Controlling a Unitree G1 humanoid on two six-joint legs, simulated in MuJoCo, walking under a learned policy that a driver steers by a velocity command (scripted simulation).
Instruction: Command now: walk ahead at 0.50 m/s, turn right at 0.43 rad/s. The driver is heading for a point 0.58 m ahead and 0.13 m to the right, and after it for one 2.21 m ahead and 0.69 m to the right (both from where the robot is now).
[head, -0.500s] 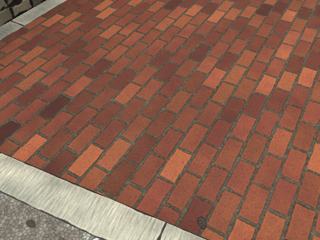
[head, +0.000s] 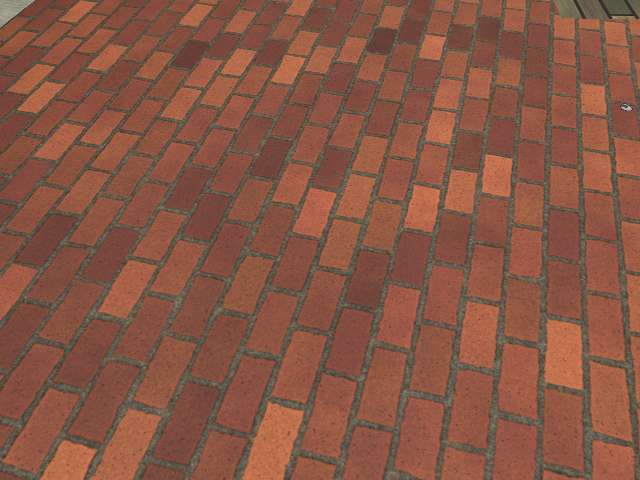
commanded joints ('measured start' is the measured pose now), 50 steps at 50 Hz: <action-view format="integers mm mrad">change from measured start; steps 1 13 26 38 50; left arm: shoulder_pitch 68 388 375 154 182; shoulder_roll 36 75 114 27 123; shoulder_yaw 8 40 55 55 61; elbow -33 77 71 -121 -116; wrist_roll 4 -25 -132 -72 -66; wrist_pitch -9 -90 25 39 62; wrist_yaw -5 60 159 138 106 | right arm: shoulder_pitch -138 -374 -520 -324 -69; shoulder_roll -149 -122 -139 -163 -150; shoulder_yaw -21 4 -1 -45 -52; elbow -87 -222 -312 -144 -83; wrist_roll -19 10 148 67 100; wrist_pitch -24 -27 -35 7 119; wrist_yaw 14 16 -8 -45 -27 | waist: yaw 108 187 172 124 73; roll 87 -5 20 130 -131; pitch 69 11 67 49 -264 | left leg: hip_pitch -202 -870 -382 -423 -480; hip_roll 293 63 53 184 -17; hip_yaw -36 -335 -305 -218 -226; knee -62 1143 -19 31 868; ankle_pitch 349 -237 624 616 -408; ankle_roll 175 -11 -26 161 -24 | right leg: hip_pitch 165 696 408 89 744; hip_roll -8 -131 104 81 -226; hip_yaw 55 588 411 57 332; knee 48 -390 -9 188 -324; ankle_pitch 147 -151 -411 -181 967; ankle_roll -8 -335 -138 106 -215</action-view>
